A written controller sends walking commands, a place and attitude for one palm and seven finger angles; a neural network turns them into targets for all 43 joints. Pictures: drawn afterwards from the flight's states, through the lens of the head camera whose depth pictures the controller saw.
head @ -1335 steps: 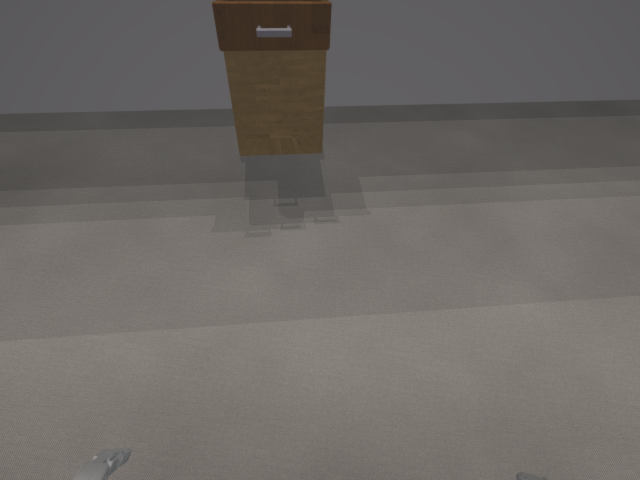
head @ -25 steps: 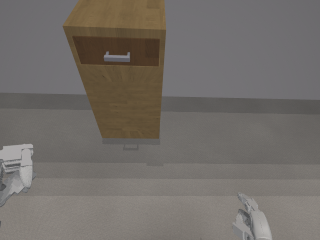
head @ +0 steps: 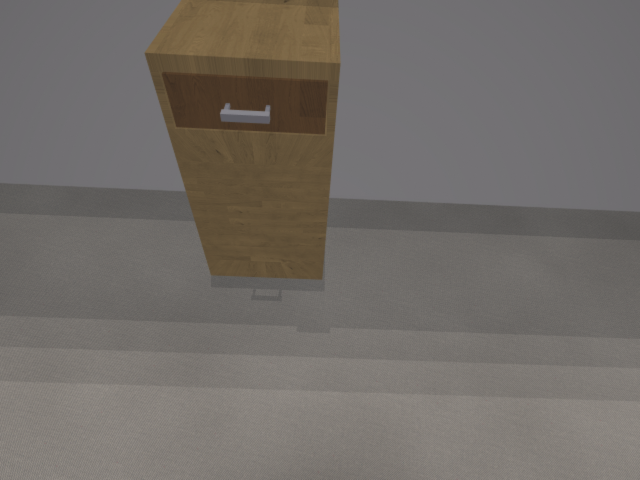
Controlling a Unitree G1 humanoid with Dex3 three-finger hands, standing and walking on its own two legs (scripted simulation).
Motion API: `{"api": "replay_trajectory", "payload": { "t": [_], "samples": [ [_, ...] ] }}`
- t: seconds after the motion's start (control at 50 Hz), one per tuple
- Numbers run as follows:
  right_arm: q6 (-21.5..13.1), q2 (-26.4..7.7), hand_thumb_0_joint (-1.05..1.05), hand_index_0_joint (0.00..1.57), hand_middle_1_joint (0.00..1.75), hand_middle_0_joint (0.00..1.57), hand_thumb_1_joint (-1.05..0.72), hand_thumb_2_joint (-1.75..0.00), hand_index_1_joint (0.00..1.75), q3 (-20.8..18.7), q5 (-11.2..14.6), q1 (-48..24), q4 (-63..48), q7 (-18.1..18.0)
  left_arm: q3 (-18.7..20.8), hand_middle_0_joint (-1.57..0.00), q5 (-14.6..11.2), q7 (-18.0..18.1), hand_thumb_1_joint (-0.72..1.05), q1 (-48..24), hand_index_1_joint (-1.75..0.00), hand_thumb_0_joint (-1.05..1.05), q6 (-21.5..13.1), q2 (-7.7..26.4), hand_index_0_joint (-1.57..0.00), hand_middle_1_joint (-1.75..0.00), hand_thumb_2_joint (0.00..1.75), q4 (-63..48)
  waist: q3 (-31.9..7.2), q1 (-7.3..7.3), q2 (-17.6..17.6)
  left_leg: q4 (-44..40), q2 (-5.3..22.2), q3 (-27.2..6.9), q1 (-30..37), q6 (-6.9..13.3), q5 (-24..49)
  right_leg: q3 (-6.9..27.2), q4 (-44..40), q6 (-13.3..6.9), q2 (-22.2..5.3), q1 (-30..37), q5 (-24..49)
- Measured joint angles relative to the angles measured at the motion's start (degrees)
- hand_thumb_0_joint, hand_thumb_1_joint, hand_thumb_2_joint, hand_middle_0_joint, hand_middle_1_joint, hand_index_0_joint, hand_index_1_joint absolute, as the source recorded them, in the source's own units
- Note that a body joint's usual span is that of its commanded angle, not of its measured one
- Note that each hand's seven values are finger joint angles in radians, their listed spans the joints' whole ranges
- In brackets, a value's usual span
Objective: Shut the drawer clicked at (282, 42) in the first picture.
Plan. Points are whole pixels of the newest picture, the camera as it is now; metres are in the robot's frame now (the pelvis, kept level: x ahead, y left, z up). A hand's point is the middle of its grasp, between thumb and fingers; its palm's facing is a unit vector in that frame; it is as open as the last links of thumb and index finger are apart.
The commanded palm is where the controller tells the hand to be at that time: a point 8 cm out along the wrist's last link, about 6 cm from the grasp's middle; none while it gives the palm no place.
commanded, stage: let the arm hang, fingers relaxed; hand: left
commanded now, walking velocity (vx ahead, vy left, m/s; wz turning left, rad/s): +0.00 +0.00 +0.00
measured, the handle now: (246, 112) +0.88 +0.21 -0.04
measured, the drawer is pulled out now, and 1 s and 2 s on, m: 0.00 0.00 0.00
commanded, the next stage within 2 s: look to check the result in 0.80 s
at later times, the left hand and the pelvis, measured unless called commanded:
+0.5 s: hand out of the picture +0.01 +0.21 -0.16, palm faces +0.00 -0.96 -0.26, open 7.0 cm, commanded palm none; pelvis -0.01 +0.00 +0.01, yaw -1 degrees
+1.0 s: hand out of the picture +0.05 +0.19 -0.16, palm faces -0.01 -0.97 -0.24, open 7.4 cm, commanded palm none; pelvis +0.01 -0.01 +0.01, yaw -1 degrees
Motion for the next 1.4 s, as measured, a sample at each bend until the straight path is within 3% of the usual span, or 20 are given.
{"api": "replay_trajectory", "payload": {
  "t": [0.14, 0.36, 0.5, 0.78, 1.4],
  "samples": [
    [0.92, 1.4, 0.01, 0.2, 0.3, 0.2, -0.91, -0.9, 0.29, -0.06, 0.32, 3.76, 7.1, -0.95, 0.7, -0.83, -1.59, -0.79, 0.9, 0.96, -1.02, 0.01, -1.55, 1.84, -0.83, -1.04, 0.9, 11.4, 2.26, 1.31, 0.37, -4.24, 0.74, -0.96, 1.02, -0.34, 3.14, -0.87, -6.65, -0.42, 1.05, 2.28, 4.2],
    [0.07, 2.82, 0.01, 0.2, 0.3, 0.2, -0.91, -0.9, 0.29, -0.45, 0.56, 3.3, 11.81, -1.34, 0.72, -0.41, -1.78, -0.66, 0.91, -0.3, -0.54, 0.0, -2.46, 1.6, -0.41, -0.55, 0.9, 18.91, 0.97, 1.1, 3.19, -7.52, 0.28, 0.12, 3.26, 0.11, 4.65, 0.21, -8.52, 0.0, 0.6, 3.56, 5.35],
    [-0.57, 3.47, 0.0, 0.2, 0.3, 0.2, -0.91, -0.9, 0.29, -0.47, 0.51, 1.68, 12.7, -1.39, 0.7, -0.26, -1.75, -0.5, 0.91, -3.18, -0.37, 0.0, -3.22, 0.37, -0.26, -0.37, 0.9, 18.97, -0.1, 0.89, 3.18, -8.79, 0.04, 0.52, 4.39, 0.05, 4.98, 0.64, -8.42, 0.02, 0.36, 3.94, 5.05],
    [-1.16, 2.77, 0.0, 0.2, 0.3, 0.2, -0.91, -0.9, 0.29, -0.78, 0.5, 0.11, 13.49, -1.69, 0.56, -0.2, -1.74, -0.56, 0.91, -5.9, -0.3, 0.0, -3.92, -1.38, -0.2, -0.3, 0.9, 18.67, -0.05, 0.36, 2.25, -9.7, 0.68, 0.51, 5.73, -0.68, 4.53, 0.74, -9.73, -0.5, 1.08, 5.36, 4.84],
    [-1.01, 0.3, 0.0, 0.2, 0.3, 0.2, -0.91, -0.9, 0.29, -0.85, 0.64, -2.34, 13.75, -1.86, 1.03, -0.2, -1.85, -0.33, 0.91, -6.49, -0.3, 0.0, -4.08, 1.26, -0.2, -0.3, 0.9, 19.52, 0.19, 0.68, 2.83, -11.39, 1.85, 0.71, 8.31, -1.74, 3.7, 1.14, -12.77, -1.24, 2.37, 8.35, 4.89]
  ]
}}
